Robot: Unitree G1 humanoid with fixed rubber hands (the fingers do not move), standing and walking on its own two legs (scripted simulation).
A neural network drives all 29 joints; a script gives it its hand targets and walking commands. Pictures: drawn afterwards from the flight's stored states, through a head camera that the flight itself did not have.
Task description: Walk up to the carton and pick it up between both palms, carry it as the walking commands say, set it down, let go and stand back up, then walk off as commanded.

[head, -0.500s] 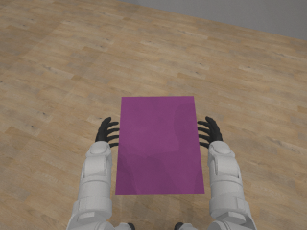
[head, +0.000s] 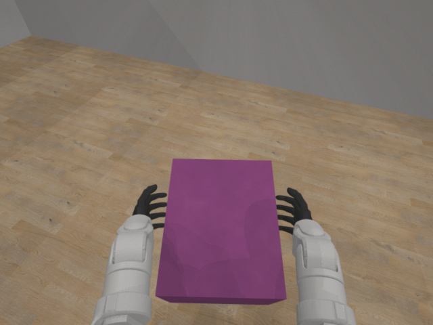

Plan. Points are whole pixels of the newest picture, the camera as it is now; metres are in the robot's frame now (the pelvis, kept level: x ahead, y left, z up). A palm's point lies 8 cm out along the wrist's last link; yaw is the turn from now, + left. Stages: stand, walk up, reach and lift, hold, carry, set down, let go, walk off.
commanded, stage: reach and lift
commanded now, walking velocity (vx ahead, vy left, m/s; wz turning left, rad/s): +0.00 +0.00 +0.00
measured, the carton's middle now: (220, 231) +0.33 +0.01 -0.06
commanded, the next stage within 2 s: hold in 1.38 s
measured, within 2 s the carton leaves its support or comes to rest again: neither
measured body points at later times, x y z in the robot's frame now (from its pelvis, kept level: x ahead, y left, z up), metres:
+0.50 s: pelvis +0.00 +0.00 +0.00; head -0.03 +0.00 +0.45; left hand +0.31 +0.16 +0.04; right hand +0.31 -0.15 +0.04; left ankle +0.02 +0.15 -0.74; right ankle +0.03 -0.14 -0.74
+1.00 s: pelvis +0.00 +0.00 +0.00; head -0.02 +0.00 +0.45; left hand +0.31 +0.16 +0.04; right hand +0.31 -0.15 +0.04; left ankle +0.02 +0.15 -0.74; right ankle +0.03 -0.14 -0.74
